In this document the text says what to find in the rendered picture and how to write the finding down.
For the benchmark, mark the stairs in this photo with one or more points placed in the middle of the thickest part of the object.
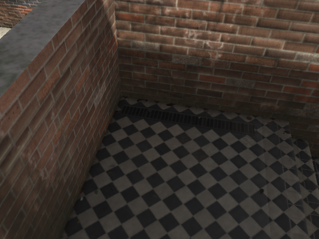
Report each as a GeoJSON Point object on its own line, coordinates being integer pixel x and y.
{"type": "Point", "coordinates": [308, 175]}

